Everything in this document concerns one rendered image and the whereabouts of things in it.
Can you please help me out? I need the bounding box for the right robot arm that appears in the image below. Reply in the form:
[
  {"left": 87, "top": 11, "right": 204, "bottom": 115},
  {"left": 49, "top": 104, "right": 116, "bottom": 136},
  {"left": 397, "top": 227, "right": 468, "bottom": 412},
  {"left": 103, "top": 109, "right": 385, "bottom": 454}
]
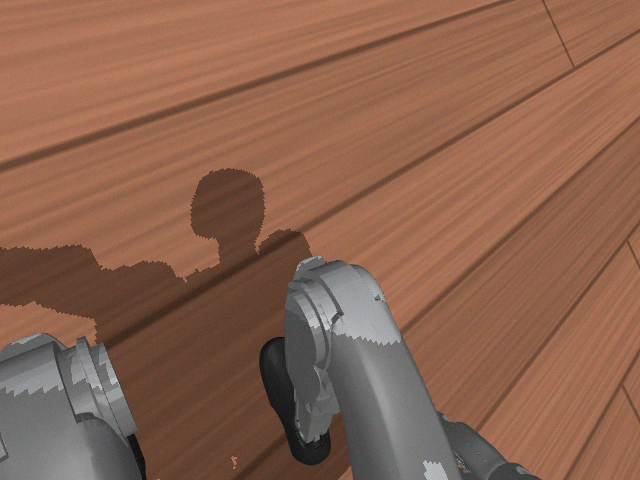
[{"left": 488, "top": 462, "right": 542, "bottom": 480}]

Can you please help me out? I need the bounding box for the right robot hand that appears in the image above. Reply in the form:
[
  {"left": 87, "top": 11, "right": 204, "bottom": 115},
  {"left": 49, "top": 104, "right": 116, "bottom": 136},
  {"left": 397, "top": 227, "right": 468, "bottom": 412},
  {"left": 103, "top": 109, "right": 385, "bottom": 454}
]
[{"left": 437, "top": 411, "right": 509, "bottom": 480}]

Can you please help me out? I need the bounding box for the left robot foot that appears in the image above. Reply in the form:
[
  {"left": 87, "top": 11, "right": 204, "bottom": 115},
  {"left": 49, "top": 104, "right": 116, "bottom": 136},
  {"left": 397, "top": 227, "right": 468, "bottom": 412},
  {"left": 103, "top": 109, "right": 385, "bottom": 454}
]
[{"left": 127, "top": 433, "right": 147, "bottom": 480}]

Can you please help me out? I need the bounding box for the right robot foot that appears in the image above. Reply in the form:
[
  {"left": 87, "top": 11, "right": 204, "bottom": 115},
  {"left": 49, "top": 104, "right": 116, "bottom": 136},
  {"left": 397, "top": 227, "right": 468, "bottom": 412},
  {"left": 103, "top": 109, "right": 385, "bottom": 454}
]
[{"left": 259, "top": 337, "right": 331, "bottom": 465}]

